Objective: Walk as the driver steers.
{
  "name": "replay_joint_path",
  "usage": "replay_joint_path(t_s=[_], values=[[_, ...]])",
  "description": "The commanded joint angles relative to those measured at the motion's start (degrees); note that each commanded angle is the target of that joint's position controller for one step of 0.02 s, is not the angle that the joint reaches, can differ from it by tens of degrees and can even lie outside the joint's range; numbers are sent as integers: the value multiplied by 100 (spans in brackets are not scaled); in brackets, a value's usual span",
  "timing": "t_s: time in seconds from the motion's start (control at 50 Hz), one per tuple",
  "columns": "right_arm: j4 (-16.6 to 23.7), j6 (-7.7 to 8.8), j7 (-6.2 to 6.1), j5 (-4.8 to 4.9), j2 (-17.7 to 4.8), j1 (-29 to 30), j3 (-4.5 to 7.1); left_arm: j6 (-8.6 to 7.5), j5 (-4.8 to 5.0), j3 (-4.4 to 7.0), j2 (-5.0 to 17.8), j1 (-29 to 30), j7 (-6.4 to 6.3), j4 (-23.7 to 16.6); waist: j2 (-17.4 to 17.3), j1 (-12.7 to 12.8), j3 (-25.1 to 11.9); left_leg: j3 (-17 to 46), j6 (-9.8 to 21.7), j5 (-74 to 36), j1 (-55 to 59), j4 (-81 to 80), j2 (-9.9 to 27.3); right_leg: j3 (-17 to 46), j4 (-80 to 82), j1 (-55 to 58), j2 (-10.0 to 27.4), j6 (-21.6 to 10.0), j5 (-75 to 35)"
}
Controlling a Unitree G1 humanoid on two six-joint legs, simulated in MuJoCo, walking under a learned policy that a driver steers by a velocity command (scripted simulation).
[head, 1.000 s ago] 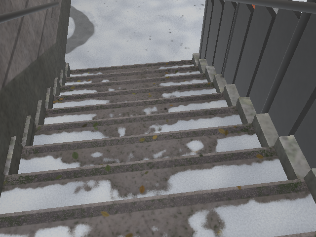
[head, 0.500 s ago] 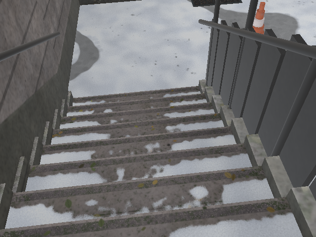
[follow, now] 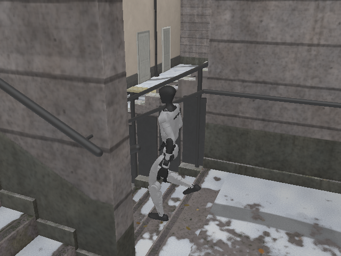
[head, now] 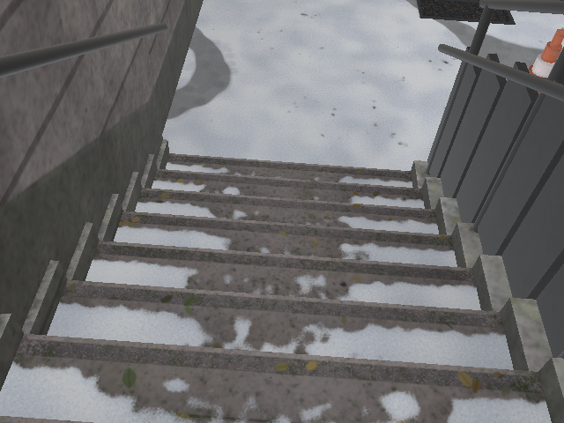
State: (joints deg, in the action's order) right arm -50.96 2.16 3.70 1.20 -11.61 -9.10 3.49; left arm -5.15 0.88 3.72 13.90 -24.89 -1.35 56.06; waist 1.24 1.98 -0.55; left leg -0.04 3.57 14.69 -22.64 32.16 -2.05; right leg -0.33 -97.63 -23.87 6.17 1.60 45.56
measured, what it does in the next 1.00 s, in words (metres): goes down, turning left: right foot 0.15 m lower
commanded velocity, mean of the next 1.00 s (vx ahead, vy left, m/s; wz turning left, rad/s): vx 0.46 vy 0.00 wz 0.30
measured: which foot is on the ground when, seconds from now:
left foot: down 0.00-0.50, up 0.52-1.00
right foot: up 0.00-0.46, down 0.48-1.00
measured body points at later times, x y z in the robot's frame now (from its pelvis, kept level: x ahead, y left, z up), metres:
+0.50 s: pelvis +0.25 -0.01 -0.12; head +0.24 -0.02 +0.33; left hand +0.37 +0.27 -0.19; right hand +0.30 -0.27 -0.26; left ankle +0.06 +0.08 -0.72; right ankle +0.35 -0.10 -0.87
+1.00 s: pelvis +0.47 +0.08 -0.21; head +0.48 +0.09 +0.24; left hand +0.29 +0.26 -0.35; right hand +0.76 -0.05 -0.28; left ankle +0.61 +0.29 -0.91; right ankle +0.35 -0.11 -0.88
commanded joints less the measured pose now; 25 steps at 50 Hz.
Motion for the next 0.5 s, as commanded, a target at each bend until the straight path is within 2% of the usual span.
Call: replay_joint_path(t_s=[0.02, 0.04, 0.06, 0.08, 0.1, 0.12, 0.14, 0.16, 0.18, 0.2, 0.22, 0.24, 0.26, 0.28, 0.32, 0.34, 0.38, 0.4, 0.42, 0.44, 0.46, 0.48, 0.5], values=[[-557, -140, -68, 127, -1787, -2568, 452, -332, 390, -60, 248, 61, 6, -1061, -1398, -690, -1441, 4330, 2236, -50, 4319, -981, 2475, 484, -1596, -4483, -314, -82, -1037], [-301, -79, -103, 15, -1270, -1859, 281, -240, 344, -7, 528, 800, -202, -1173, -279, -581, -801, 4716, 1985, 891, 3301, -1400, 2465, 519, -1066, -4400, -109, -130, -1607], [-33, 57, -102, -110, -1034, -1007, 168, -150, 236, 74, 741, 1036, -293, -1327, -90, -182, -246, 5005, 1930, 420, 2019, -1123, 2471, 855, -475, -3973, 50, -164, -1882], [181, 211, -88, -114, -441, -369, -31, -71, 68, 140, 771, 587, -275, -1079, 317, 219, 37, 4058, 1576, -203, 904, -813, 2003, 1126, 844, -3374, 249, -229, -2904], [244, 242, -213, -29, -421, -215, -46, -11, -119, 148, 587, 537, -296, -1046, -134, 336, 329, 3016, 1346, -938, -17, -857, 1425, 914, 1967, -2755, 227, -47, -3360], [233, 229, -344, -72, -638, -373, 4, 12, -262, 160, 486, 781, -297, -1203, -489, 216, 288, 2672, 1318, -1263, -232, -962, 1059, 801, 2686, -2362, 169, 61, -3596], [148, 185, -461, -164, -793, -663, 71, 22, -349, 123, 353, 828, -275, -1263, -600, 161, 33, 2561, 1421, -1984, -215, -800, 981, 702, 2957, -2136, 88, 175, -3925], [103, 141, -543, -173, -712, -920, 51, 43, -318, 66, 181, 879, -220, -1309, -604, 165, -129, 2396, 1434, -2351, -232, -701, 874, 649, 3301, -1873, 26, 211, -4190], [83, 125, -570, -258, -758, -1126, 69, 14, -219, 85, 255, 570, -106, -1155, -632, 176, -411, 2435, 1463, -2623, -127, -548, 903, 611, 3058, -1658, -83, 178, -4886], [-125, 162, -628, -124, -580, -1682, 60, -34, -119, 188, 525, 994, -9, -1313, -447, -64, -279, 2587, 1409, -1741, 689, -228, 839, 1055, 3687, -2593, -2, 77, -5651], [-147, 159, -641, -4, -463, -1914, 26, -66, -144, 173, 556, 1451, 59, -1493, -444, -228, -187, 2776, 1375, -1219, 1048, -110, 851, 1119, 4190, -2994, -60, -51, -5800], [-108, 122, -735, 105, -310, -1905, -30, -97, -254, 128, 446, 1837, 108, -1644, -279, -256, 87, 2354, 1223, -362, 389, 0, 448, 974, 5350, -2393, -247, -73, -6706], [-66, 112, -771, 80, -298, -1915, -61, -126, -359, 72, 241, 2069, 184, -1723, -324, -361, 129, 2269, 1119, -23, -235, 3, 260, 801, 5690, -1606, -444, -143, -7404], [-5, 82, -792, 47, -386, -1797, -50, -131, -363, 44, 108, 2072, 230, -1769, -403, -338, 155, 2135, 1052, 295, -730, 81, 100, 659, 5945, -955, -569, -172, -7675], [106, -11, -795, -7, -511, -1636, -13, -67, -322, 19, 12, 2213, 225, -2010, -572, -438, 126, 2064, 1001, 538, -1288, 378, -119, 485, 6211, 14, -800, -41, -7491], [135, -61, -803, 13, -551, -1698, -1, -34, -274, 19, 16, 2263, 223, -2113, -527, -452, 165, 2241, 1013, 638, -1087, 719, -91, 614, 6354, -24, -796, -35, -7139], [185, -171, -839, 24, -549, -1856, 0, -26, -152, -1, 50, 2222, 314, -2216, -637, -569, 278, 2652, 1097, 570, -144, 1274, 18, 932, 6890, -472, -601, -114, -6498], [254, -210, -888, 57, -528, -1824, -1, -59, -76, 6, 126, 2165, 341, -2213, -691, -565, 372, 2840, 1100, 499, 362, 1620, 98, 1152, 7356, -675, -354, -198, -6396], [228, -247, -966, 62, -503, -1822, -8, -91, -25, 46, 229, 2040, 362, -2149, -701, -556, 430, 2998, 1088, 293, 655, 2016, 172, 1269, 7668, -726, -136, -263, -6450], [244, -266, -996, 45, -519, -1822, -16, -105, -28, 99, 316, 1757, 375, -2016, -642, -508, 437, 2997, 1041, -113, 755, 2402, 165, 1176, 8004, -448, -31, -352, -6364], [186, -277, -993, 34, -375, -1754, -68, -116, 0, 199, 378, 1009, 358, -1684, -521, -232, 331, 2861, 954, -274, 395, 3104, -39, 964, 8300, 576, 23, -392, -6569], [31, -256, -852, 3, -231, -1903, -135, -88, -57, 274, 447, 61, 351, -1280, -159, 67, 28, 2300, 725, 25, -206, 4231, -413, 645, 8083, 1867, -45, -379, -6731], [-152, -169, -623, 38, 7, -2441, -151, -58, -214, 299, 614, -1088, 412, -898, 891, 270, -785, 1794, 404, 1996, -2065, 6310, -952, 1079, 6209, 4303, 470, -795, -7806]])
Keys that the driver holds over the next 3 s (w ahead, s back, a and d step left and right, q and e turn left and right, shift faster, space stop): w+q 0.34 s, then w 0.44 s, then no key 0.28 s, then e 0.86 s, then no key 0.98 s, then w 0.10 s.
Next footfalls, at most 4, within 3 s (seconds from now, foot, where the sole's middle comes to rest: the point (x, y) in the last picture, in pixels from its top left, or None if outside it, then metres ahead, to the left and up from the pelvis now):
0.48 right None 0.38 -0.10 -0.92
1.08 left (184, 401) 0.65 0.29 -1.07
1.64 right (272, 399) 0.67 0.03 -1.07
2.28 left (190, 387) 0.69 0.28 -1.07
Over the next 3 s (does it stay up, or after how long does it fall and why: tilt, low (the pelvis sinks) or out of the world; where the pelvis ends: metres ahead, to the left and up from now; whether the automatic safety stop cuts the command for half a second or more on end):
stays up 0.69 0.17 -0.30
